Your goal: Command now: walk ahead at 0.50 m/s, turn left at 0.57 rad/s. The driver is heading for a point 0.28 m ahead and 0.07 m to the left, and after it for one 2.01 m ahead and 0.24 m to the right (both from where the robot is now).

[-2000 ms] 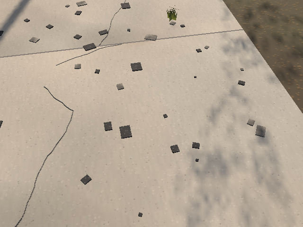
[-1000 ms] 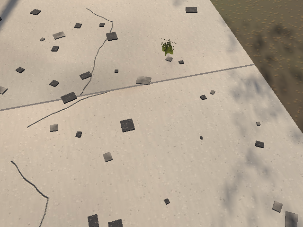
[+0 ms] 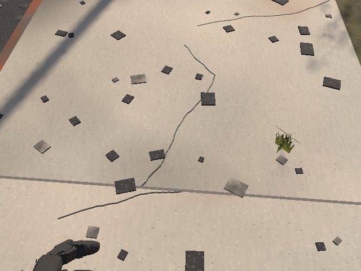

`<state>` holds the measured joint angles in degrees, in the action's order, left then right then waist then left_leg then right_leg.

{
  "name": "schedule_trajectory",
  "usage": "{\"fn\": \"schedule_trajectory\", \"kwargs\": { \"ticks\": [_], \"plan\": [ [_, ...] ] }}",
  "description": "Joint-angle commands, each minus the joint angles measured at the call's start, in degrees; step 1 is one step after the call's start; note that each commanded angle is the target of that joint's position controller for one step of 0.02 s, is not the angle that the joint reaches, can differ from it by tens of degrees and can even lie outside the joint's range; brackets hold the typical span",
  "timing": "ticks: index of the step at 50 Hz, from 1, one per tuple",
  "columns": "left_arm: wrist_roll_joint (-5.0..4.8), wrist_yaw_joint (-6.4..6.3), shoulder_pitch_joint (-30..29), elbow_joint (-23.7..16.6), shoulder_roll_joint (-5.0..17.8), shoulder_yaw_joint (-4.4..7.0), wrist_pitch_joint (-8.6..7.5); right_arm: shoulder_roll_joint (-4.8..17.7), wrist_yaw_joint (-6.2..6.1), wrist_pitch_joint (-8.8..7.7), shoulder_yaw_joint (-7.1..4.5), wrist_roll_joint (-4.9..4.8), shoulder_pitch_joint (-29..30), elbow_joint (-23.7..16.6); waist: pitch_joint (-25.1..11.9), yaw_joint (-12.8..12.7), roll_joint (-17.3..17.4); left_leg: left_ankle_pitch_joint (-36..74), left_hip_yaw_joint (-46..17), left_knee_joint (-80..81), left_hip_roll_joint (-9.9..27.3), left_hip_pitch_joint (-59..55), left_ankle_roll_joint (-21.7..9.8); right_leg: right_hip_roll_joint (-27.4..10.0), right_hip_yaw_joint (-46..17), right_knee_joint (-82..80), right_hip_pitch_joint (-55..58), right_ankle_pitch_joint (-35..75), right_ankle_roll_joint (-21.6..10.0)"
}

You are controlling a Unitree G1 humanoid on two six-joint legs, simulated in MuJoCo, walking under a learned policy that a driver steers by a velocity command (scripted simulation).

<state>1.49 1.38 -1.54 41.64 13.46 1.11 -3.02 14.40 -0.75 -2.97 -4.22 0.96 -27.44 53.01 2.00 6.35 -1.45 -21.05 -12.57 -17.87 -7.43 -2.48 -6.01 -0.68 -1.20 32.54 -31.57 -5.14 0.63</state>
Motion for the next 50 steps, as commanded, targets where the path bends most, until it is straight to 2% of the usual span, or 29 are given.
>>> {"fn": "schedule_trajectory", "kwargs": {
  "ticks": [1, 2, 3, 4, 5, 6, 8, 10, 13, 16, 20, 22, 24, 26, 27, 28, 29, 30, 31, 32, 33, 34, 35, 37, 40, 44, 47, 50],
  "plan": [
    [-0.3, -1.39, 11.8, -0.5, 9.0, 2.78, -2.01, 10.7, 0.26, -1.11, -2.3, -0.28, 4.6, -4.4, -6.3, -10.1, 4.5, 47.6, -6.6, -16.3, 10.8, 6.6, -1.6, 2.2, 0.7, -7.2, 22.2, -1.0, -3.0],
    [0.95, -2.39, 20.2, 0.2, 12.5, 3.68, -2.58, 8.1, 0.91, -1.6, -1.61, -1.05, 4.5, -5.9, -13.9, -13.3, -0.1, 35.7, -3.9, -30.2, 7.3, 13.8, -0.5, -7.4, -8.3, -8.3, 35.8, -8.6, -5.5],
    [2.45, -2.79, 22.8, -0.4, 17.8, 4.77, -2.05, 1.6, 0.74, -1.42, -0.32, -3.11, -1.8, -7.6, -21.3, -10.3, -13.2, -6.1, 3.6, -47.1, -1.4, 31.2, 1.5, -24.4, -32.2, -11.0, 51.3, -10.0, -11.3],
    [1.27, -2.41, 20.3, -0.5, 15.3, 4.81, -1.04, 6.6, 0.23, -0.69, -0.73, -1.11, -3.1, -7.1, -20.3, -8.2, -11.4, -9.9, 5.0, -54.3, 1.9, 37.5, 0.9, -25.7, -43.6, -14.8, 46.8, -17.1, -13.7],
    [0.78, -2.24, 16.0, -1.4, 9.7, 3.56, -0.8, 7.6, 0.38, -0.05, -1.01, -0.07, 0.6, -6.4, -10.6, -7.3, -3.5, -4.2, 5.5, -55.5, 5.2, 38.6, 1.1, -23.0, -34.7, -16.5, 37.6, -19.6, -12.5],
    [0.59, -2.0, 13.5, -1.3, 6.4, 2.65, -0.92, 6.9, 1.02, 0.15, -0.82, 0.21, 4.2, -6.8, -5.1, -7.1, 0.3, -0.1, 6.3, -52.9, 7.1, 37.6, 1.6, -19.4, -25.4, -18.0, 30.7, -14.9, -11.1],
    [0.47, -2.07, 14.3, 0.2, 5.6, 2.23, -1.5, 5.7, 2.22, 1.27, -0.76, 1.07, 5.7, -7.5, -1.8, -5.8, -3.9, 2.0, 7.4, -49.5, 9.4, 35.0, 2.4, -14.9, -14.1, -20.5, 24.3, -5.1, -8.8],
    [-0.17, -1.63, 16.4, 1.4, 6.1, 2.45, -2.68, 5.0, 3.01, 2.34, -0.57, 1.12, 6.3, -8.1, -2.2, -5.3, -4.8, 3.4, 8.4, -49.1, 9.7, 34.7, 2.7, -14.2, -9.2, -21.4, 23.7, 3.0, -8.8],
    [-0.63, -1.35, 18.4, 2.5, 6.9, 2.88, -3.51, 4.4, 3.93, 2.89, -0.23, 1.2, 11.7, -10.5, -1.6, -5.6, -4.1, 7.8, 8.9, -47.5, 10.9, 40.2, 3.3, -14.8, -3.8, -23.2, 25.6, 7.9, -9.8],
    [-0.49, -1.32, 20.5, 3.6, 6.9, 2.97, -3.31, 3.9, 4.52, 2.83, 0.22, 1.07, 17.7, -12.8, -0.1, -6.5, -3.5, 13.2, 10.1, -41.6, 11.4, 43.6, 4.1, -14.0, 1.5, -24.0, 27.0, 10.0, -9.7],
    [-0.49, -1.38, 22.2, 4.7, 8.0, 3.25, -3.09, 2.4, 5.47, 2.37, 1.34, 0.95, 25.2, -15.5, 1.6, -8.2, -3.5, 20.0, 14.0, -28.2, 11.4, 39.9, 3.5, -13.2, 7.8, -23.9, 27.4, 11.4, -8.4],
    [-0.35, -1.36, 25.1, 6.1, 8.2, 3.11, -2.88, 1.9, 5.47, 2.17, 1.83, 1.24, 28.0, -16.5, 2.6, -9.2, -3.3, 17.8, 15.1, -22.2, 10.4, 36.5, 2.5, -14.0, 8.1, -24.0, 28.0, 12.9, -8.4],
    [-0.4, -1.28, 27.4, 7.8, 9.0, 3.09, -2.17, 2.3, 4.94, 1.99, 1.91, 1.62, 28.9, -16.7, 3.2, -9.3, -3.6, 13.2, 16.5, -18.0, 8.8, 34.0, 1.2, -15.0, 7.7, -22.6, 30.9, 17.6, -8.7],
    [-0.64, -1.29, 28.0, 9.3, 10.4, 3.12, -1.3, 3.3, 4.13, 1.37, 1.62, 2.14, 26.5, -15.9, 1.4, -7.5, -4.3, 8.2, 18.5, -14.3, 6.6, 28.3, -0.5, -15.1, 7.4, -16.1, 34.1, 33.3, -8.7],
    [-0.85, -1.28, 27.9, 9.8, 10.8, 3.04, -0.94, 3.9, 3.66, 0.68, 1.22, 2.42, 20.7, -13.9, -2.0, -4.6, -4.0, 8.9, 18.8, -10.8, 5.0, 20.9, -1.6, -14.1, 7.8, -8.4, 34.3, 39.5, -8.2],
    [-1.35, -1.23, 27.5, 9.8, 10.0, 2.6, -0.77, 5.5, 2.98, -0.19, 0.49, 3.18, 11.2, -10.4, -7.9, -0.5, -2.1, 12.7, 17.8, -7.7, 5.5, 7.1, -2.7, -11.7, 9.2, 2.6, 29.0, 35.1, -7.1],
    [-1.54, -0.94, 26.6, 6.9, 6.6, 1.53, -1.04, 10.8, 1.89, -0.64, -0.82, 4.36, 1.0, -8.7, -16.7, 3.0, 5.5, 9.3, 2.4, -7.6, 20.5, -9.4, -5.3, -8.5, 10.0, 20.2, 16.1, 11.2, -5.9],
    [-2.68, -0.53, 31.9, 5.3, 1.6, 0.65, -0.83, 15.9, 1.17, -0.27, -1.92, 3.07, 1.4, -9.1, -22.8, -0.5, 16.7, 13.0, -21.6, -1.5, 35.6, -20.3, -11.2, 1.1, 7.1, 37.5, -2.5, -28.4, -4.0],
    [-1.52, -1.38, 25.6, 6.1, 8.2, 2.58, -0.08, 13.5, 0.78, -0.08, -1.8, 1.15, 3.2, -9.3, -17.0, 1.0, 5.6, 14.9, -16.3, -0.8, 32.3, -12.9, -9.1, -1.0, -1.2, 40.1, -5.4, -23.5, -4.8],
    [-1.96, -1.04, 23.3, 5.3, 6.9, 2.55, -0.34, 9.8, 0.78, -0.42, -0.53, 0.91, 7.6, -8.7, -8.8, -1.8, 6.1, 18.6, -6.6, 0.8, 29.0, -4.9, -6.8, -2.9, -1.9, 37.6, -5.3, -18.6, -5.2],
    [-1.95, -0.87, 23.9, 6.3, 5.8, 2.43, -0.3, 6.4, 1.09, -0.85, 0.37, 0.79, 10.3, -8.4, -4.8, -3.9, 5.3, 20.7, -0.9, 3.5, 26.1, 1.2, -4.4, -4.4, -1.2, 34.2, -3.2, -15.7, -4.9],
    [-1.07, -0.69, 24.7, 7.4, 5.4, 2.62, 0.45, 4.7, 1.02, -1.27, 0.88, 0.5, 12.1, -8.4, -2.5, -5.4, 6.3, 20.7, 3.4, 5.2, 23.9, 5.2, -2.6, -5.1, -0.9, 32.3, -1.2, -13.9, -4.5],
    [-0.32, -0.26, 26.8, 8.4, 4.4, 2.58, 1.33, 3.6, 0.84, -1.6, 1.22, 0.24, 13.0, -8.1, -1.8, -6.8, 7.7, 20.2, 6.5, 6.9, 22.5, 8.3, -1.6, -5.3, -0.6, 31.8, 1.2, -12.3, -3.9],
    [-0.18, 0.54, 26.0, 8.2, 3.4, 2.88, 2.3, 3.9, 0.68, -2.73, 1.1, 0.04, 11.9, -7.2, -1.3, -7.7, 6.7, 22.8, 9.7, 8.8, 21.8, 9.4, -1.6, -4.8, -0.1, 32.2, 0.7, -9.3, -3.5],
    [-0.05, 1.21, 20.3, 6.4, 2.7, 3.02, 2.8, 4.7, 0.33, -3.47, 0.66, -0.12, 9.8, -5.8, 1.0, -7.5, 6.1, 23.9, 14.2, 10.8, 21.8, 8.5, -2.1, -5.7, 0.1, 30.5, -5.5, -3.4, -2.7],
    [0.14, 1.77, 12.9, 3.8, 2.1, 2.6, 2.69, 4.1, 0.05, -3.43, 0.85, 0.11, 7.4, -4.2, 3.3, -6.5, 5.4, 26.3, 19.5, 10.8, 21.1, 6.6, -2.4, -5.4, 1.5, 20.9, -8.9, 3.4, -2.4],
    [0.45, 2.47, 6.9, 1.5, 1.5, 1.83, 2.49, 5.2, -0.3, -3.27, 0.62, 0.12, 5.4, -3.0, 4.5, -4.9, 5.5, 29.9, 22.8, 10.2, 21.8, 4.4, -2.1, -4.5, 5.0, 11.7, -6.8, 5.9, -3.5],
    [0.7, 2.79, 3.8, -0.4, 2.0, 1.7, 2.4, 6.5, -0.66, -2.63, 0.31, 0.26, 3.2, -1.6, 4.8, -4.3, 5.0, 38.6, 25.2, 7.0, 23.1, -1.1, -1.3, -2.9, 8.0, 6.3, -5.2, 2.1, -6.0]
  ]
}}
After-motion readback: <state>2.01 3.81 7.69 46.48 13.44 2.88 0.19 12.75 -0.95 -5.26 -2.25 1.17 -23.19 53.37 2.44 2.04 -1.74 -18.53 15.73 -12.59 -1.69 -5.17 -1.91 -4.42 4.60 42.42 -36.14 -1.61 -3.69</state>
